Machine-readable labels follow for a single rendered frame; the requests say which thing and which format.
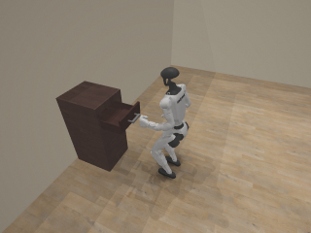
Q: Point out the handle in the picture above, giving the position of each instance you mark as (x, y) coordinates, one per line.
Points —
(137, 116)

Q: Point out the robot right upper arm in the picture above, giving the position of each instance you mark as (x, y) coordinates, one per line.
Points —
(187, 98)

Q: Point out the left robot hand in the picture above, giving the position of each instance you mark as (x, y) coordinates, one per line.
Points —
(143, 121)

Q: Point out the robot right shin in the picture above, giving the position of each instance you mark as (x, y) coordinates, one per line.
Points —
(171, 152)

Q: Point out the drawer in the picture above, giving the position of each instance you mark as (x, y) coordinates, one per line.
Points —
(116, 116)

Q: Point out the left robot forearm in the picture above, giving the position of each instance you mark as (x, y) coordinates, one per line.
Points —
(159, 126)

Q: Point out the robot left upper arm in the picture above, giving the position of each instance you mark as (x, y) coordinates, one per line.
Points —
(166, 105)

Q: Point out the robot right foot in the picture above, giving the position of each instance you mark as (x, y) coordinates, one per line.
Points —
(169, 159)

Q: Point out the cabinet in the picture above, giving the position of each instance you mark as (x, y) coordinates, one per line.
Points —
(80, 107)

